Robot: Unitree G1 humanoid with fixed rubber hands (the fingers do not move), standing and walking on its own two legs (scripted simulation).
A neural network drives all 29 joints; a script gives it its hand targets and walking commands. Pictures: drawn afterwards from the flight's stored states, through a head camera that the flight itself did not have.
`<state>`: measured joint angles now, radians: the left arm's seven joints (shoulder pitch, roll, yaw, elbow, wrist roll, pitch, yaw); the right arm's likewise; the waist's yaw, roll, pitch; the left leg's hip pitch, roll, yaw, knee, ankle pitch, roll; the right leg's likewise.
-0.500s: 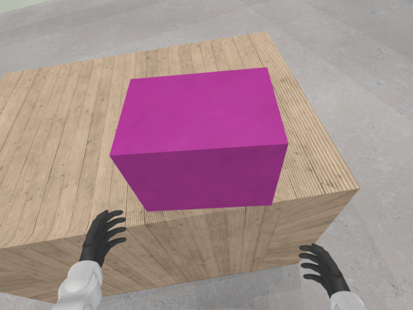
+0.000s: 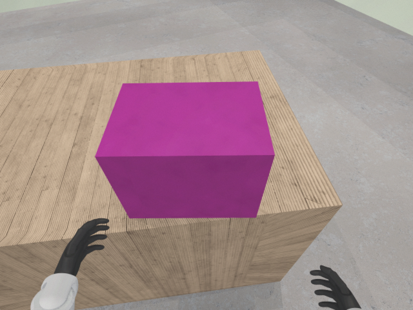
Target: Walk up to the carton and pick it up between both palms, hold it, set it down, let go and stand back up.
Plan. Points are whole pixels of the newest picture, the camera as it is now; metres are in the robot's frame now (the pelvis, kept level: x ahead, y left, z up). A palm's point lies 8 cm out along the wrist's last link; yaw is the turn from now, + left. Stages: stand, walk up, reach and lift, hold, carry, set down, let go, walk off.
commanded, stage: stand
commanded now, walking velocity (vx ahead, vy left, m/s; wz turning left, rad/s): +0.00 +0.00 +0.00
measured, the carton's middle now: (191, 152) +0.42 +0.05 +0.05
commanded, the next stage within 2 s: none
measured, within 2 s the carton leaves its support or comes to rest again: neither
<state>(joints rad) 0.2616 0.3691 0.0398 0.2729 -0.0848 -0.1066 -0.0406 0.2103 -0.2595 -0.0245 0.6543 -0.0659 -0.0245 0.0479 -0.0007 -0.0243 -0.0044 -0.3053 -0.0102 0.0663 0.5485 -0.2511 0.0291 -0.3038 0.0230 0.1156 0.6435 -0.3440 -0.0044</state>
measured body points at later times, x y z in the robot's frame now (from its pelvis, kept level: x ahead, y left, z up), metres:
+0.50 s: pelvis +0.01 +0.00 +0.00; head +0.01 -0.01 +0.45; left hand +0.21 +0.26 +0.00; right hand +0.16 -0.25 -0.10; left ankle +0.03 +0.12 -0.73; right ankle +0.00 -0.11 -0.73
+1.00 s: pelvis +0.00 +0.00 +0.00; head +0.01 +0.00 +0.45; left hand +0.21 +0.26 +0.00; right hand +0.15 -0.25 -0.09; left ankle +0.03 +0.12 -0.73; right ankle +0.00 -0.11 -0.73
